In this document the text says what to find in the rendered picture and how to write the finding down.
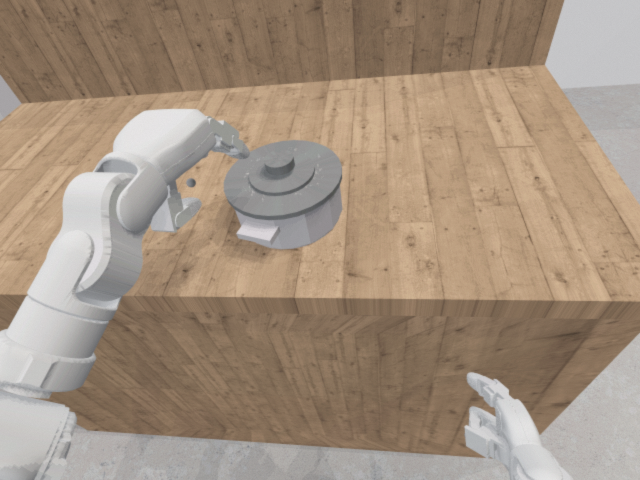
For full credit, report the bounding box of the knob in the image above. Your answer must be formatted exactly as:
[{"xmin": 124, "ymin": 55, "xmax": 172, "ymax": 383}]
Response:
[{"xmin": 264, "ymin": 150, "xmax": 295, "ymax": 176}]

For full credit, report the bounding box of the right robot forearm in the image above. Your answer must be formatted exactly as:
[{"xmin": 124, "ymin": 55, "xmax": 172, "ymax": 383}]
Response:
[{"xmin": 509, "ymin": 444, "xmax": 573, "ymax": 480}]

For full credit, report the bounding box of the left robot forearm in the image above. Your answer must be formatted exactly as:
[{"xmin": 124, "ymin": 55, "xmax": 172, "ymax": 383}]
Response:
[{"xmin": 0, "ymin": 151, "xmax": 168, "ymax": 399}]

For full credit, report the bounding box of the left robot hand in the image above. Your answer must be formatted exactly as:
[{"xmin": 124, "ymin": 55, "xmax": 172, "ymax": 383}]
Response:
[{"xmin": 113, "ymin": 109, "xmax": 250, "ymax": 233}]

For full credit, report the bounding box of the right robot hand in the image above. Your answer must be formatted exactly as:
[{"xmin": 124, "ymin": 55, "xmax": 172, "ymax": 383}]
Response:
[{"xmin": 464, "ymin": 372, "xmax": 544, "ymax": 471}]

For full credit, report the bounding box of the lid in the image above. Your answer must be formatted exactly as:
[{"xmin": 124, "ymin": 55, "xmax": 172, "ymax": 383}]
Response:
[{"xmin": 224, "ymin": 140, "xmax": 342, "ymax": 220}]

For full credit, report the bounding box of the table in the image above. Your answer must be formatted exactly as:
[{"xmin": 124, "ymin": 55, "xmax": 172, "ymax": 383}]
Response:
[{"xmin": 0, "ymin": 0, "xmax": 640, "ymax": 459}]

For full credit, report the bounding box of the left robot upper arm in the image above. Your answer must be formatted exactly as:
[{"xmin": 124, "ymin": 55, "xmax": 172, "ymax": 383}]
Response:
[{"xmin": 0, "ymin": 391, "xmax": 77, "ymax": 480}]

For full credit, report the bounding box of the pot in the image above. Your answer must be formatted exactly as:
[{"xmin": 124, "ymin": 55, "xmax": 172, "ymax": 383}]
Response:
[{"xmin": 235, "ymin": 186, "xmax": 343, "ymax": 249}]

